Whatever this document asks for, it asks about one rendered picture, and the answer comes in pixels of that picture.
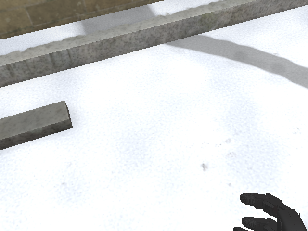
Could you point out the right robot hand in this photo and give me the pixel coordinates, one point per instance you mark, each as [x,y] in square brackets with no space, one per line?
[287,219]

